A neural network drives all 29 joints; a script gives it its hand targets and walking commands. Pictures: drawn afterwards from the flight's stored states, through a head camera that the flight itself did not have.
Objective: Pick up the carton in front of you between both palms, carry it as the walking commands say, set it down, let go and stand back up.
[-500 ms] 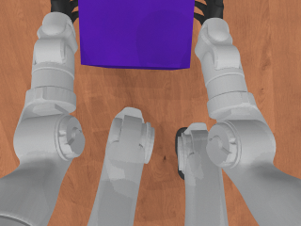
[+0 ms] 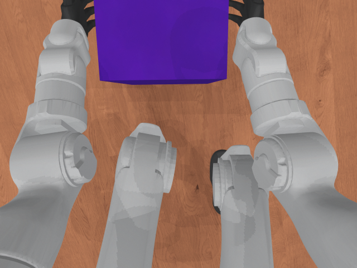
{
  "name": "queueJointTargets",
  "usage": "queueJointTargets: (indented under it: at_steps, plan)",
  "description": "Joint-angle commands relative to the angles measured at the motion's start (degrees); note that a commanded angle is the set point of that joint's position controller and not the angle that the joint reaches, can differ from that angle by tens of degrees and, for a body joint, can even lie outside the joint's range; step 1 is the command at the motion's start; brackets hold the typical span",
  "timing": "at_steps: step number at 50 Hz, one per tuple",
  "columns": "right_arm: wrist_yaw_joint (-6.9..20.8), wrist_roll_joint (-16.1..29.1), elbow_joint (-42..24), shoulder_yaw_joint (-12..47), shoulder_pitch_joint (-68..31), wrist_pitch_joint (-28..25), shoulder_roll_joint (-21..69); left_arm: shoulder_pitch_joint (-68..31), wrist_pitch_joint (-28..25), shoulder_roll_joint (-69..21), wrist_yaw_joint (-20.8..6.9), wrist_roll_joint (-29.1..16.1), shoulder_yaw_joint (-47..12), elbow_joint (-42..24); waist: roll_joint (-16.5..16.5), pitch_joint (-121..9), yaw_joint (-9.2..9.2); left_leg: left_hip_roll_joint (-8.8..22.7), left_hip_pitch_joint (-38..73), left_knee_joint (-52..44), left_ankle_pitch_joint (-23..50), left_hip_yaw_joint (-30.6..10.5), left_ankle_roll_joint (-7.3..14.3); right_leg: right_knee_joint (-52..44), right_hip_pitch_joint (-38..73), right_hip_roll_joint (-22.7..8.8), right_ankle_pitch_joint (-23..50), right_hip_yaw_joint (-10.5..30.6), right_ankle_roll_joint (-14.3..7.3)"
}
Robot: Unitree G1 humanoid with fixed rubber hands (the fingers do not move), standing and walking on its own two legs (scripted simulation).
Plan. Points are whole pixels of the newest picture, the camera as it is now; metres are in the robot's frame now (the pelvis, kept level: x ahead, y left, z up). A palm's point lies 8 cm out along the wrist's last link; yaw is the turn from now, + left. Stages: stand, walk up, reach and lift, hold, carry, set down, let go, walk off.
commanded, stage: set down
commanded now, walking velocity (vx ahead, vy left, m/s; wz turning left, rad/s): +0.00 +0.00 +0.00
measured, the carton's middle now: (166, 34) +0.50 +0.14 -0.25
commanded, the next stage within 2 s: let go in 2.00 s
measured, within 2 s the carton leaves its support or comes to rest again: rests again in 0.12 s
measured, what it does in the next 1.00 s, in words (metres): stands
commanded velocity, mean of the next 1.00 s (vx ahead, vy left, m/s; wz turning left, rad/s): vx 0.00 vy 0.00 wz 0.00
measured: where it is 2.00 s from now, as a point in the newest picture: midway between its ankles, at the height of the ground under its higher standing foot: (183, 182)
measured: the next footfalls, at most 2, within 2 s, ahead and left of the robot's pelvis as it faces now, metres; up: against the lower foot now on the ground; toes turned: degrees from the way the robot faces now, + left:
none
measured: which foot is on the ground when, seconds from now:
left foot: down 0.00-1.00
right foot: down 0.00-1.00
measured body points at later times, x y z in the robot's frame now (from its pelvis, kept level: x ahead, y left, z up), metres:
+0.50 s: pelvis +0.00 +0.00 -0.01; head +0.35 +0.07 +0.25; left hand +0.48 +0.29 -0.19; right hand +0.55 -0.01 -0.19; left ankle +0.12 +0.14 -0.36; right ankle +0.10 -0.11 -0.36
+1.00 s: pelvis -0.01 +0.01 -0.02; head +0.36 +0.07 +0.22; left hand +0.48 +0.35 -0.20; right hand +0.56 -0.03 -0.20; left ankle +0.12 +0.13 -0.36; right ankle +0.10 -0.11 -0.36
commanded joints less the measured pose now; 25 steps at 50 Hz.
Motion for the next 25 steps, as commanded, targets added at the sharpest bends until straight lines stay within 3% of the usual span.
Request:
queueJointTargets:
  at_steps: [1,12,25]
  plan:
    - [13.6,4.3,-4.1,18.2,-32.2,-2.0,46.4,-33.0,-2.8,-37.5,-13.4,-5.1,-16.3,-5.5,-3.3,-57.9,7.92,-2.5,31.0,-7.2,19.6,7.5,3.3,-9.6,18.7,-0.4,12.9,-6.5,-2.9]
    - [14.5,4.2,-0.9,16.5,-30.7,-3.3,42.6,-31.2,-4.0,-34.9,-12.7,-5.1,-15.5,-1.9,-3.3,-51.9,7.04,-2.2,30.1,-6.1,20.2,5.6,4.1,-7.8,15.2,-0.8,12.7,-6.5,-3.3]
    - [14.8,0.7,5.7,10.4,-26.4,-3.5,30.3,-27.0,-4.3,-25.2,-11.8,-1.8,-9.8,6.1,-3.2,-39.8,5.48,-1.4,23.4,-6.4,10.9,4.1,5.2,-7.7,11.0,-1.7,5.8,-6.3,-3.6]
